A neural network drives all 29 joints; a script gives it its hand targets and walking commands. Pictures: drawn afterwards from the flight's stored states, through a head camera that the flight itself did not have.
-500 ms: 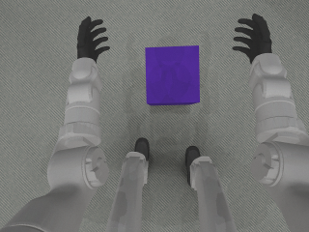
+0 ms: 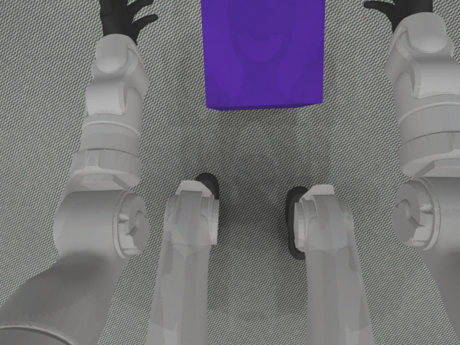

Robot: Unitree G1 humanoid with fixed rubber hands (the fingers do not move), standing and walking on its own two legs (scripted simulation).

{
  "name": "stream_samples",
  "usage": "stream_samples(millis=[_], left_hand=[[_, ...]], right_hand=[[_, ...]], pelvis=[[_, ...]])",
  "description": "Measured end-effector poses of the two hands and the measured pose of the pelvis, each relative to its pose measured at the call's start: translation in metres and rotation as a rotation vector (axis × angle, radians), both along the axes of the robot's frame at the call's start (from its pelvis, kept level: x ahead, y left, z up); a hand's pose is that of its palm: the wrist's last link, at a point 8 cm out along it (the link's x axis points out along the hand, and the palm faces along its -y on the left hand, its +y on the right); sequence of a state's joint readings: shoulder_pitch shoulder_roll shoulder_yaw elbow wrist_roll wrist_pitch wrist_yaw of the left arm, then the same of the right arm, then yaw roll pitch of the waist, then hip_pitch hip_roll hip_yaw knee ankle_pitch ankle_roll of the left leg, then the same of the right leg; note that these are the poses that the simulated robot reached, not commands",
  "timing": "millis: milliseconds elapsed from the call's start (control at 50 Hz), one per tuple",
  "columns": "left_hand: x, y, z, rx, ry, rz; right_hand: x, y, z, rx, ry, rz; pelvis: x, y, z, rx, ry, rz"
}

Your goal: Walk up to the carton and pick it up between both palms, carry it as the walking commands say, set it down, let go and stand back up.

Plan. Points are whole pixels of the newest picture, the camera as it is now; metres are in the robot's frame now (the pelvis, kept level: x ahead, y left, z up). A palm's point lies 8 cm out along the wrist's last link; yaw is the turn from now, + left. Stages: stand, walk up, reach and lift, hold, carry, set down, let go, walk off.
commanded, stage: reach and lift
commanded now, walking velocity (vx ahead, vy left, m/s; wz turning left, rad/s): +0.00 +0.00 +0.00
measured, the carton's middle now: (259, 56) +0.53 +0.00 -0.37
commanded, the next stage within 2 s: none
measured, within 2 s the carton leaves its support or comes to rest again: leaves its support in 1.96 s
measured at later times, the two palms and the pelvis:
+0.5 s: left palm (165, 61) +0.51 +0.18 -0.31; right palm (358, 45) +0.54 -0.17 -0.30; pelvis -0.02 +0.00 -0.10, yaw -1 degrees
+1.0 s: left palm (160, 57) +0.52 +0.19 -0.29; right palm (367, 42) +0.54 -0.19 -0.29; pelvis -0.02 +0.00 -0.12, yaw -2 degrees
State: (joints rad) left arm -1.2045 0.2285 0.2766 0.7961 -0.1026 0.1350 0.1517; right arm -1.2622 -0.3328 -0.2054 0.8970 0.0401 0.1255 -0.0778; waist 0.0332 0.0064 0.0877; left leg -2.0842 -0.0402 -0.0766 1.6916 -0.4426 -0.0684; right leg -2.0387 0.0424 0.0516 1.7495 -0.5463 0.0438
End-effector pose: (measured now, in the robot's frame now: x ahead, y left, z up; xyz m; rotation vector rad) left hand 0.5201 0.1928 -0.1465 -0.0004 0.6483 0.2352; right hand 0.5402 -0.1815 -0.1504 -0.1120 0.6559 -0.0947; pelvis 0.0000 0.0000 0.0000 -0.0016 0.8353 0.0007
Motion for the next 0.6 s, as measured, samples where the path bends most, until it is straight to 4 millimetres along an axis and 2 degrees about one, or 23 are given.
stream_samples(millis=[100, 240, 400, 500, 540, 600], left_hand=[[0.001, -0.012, -0.021, 0.003, 0.028, -0.027], [0.0, -0.001, -0.055, 0.038, 0.05, -0.022], [-0.004, -0.005, -0.124, 0.0, 0.108, -0.037], [-0.006, -0.012, -0.161, -0.012, 0.091, -0.047], [-0.003, -0.003, -0.168, 0.024, 0.098, -0.053], [0.004, 0.011, -0.165, 0.047, 0.054, -0.023]], right_hand=[[0.004, -0.006, -0.014, 0.002, 0.019, 0.003], [-0.003, 0.006, -0.064, 0.034, 0.072, 0.019], [-0.009, 0.007, -0.126, 0.003, 0.101, 0.028], [-0.004, 0.007, -0.149, 0.005, 0.052, 0.023], [-0.003, 0.007, -0.159, 0.016, 0.048, 0.012], [-0.007, 0.009, -0.175, 0.039, 0.063, 0.005]], pelvis=[[-0.003, -0.003, -0.027, 0.006, 0.005, -0.016], [-0.008, -0.003, -0.055, 0.021, 0.011, -0.029], [-0.012, 0.001, -0.084, 0.017, -0.007, -0.024], [-0.017, 0.003, -0.095, 0.008, -0.104, -0.033], [-0.02, 0.004, -0.099, 0.007, -0.164, -0.039], [-0.021, 0.005, -0.107, 0.011, -0.205, -0.045]])
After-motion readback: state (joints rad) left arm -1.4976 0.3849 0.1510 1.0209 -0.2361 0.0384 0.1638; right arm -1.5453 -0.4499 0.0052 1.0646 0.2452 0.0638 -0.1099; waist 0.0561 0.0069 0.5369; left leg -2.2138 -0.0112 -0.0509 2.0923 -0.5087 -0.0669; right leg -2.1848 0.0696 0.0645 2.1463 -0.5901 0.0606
